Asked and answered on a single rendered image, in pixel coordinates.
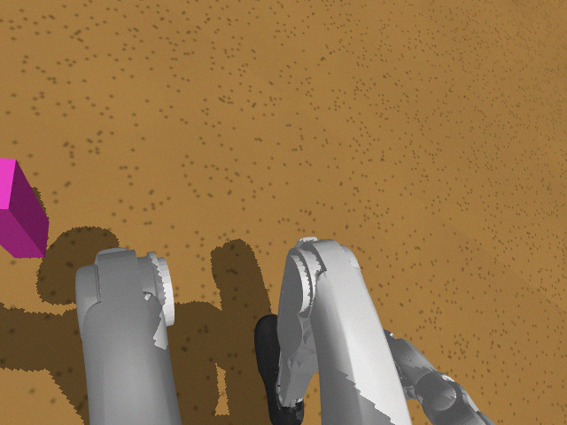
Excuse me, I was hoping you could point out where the carton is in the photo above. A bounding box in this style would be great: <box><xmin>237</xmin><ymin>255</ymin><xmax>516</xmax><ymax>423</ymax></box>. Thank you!
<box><xmin>0</xmin><ymin>158</ymin><xmax>49</xmax><ymax>259</ymax></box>

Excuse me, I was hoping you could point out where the right robot arm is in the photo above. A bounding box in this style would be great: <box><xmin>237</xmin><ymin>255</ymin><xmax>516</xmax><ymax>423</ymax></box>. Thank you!
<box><xmin>415</xmin><ymin>372</ymin><xmax>495</xmax><ymax>425</ymax></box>

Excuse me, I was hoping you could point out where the right robot foot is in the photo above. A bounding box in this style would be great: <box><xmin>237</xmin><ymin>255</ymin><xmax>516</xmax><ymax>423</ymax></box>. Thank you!
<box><xmin>254</xmin><ymin>314</ymin><xmax>304</xmax><ymax>425</ymax></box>

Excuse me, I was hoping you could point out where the right robot hand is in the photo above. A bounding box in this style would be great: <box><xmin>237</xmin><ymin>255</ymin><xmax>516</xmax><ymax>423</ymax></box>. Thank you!
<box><xmin>384</xmin><ymin>329</ymin><xmax>438</xmax><ymax>401</ymax></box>

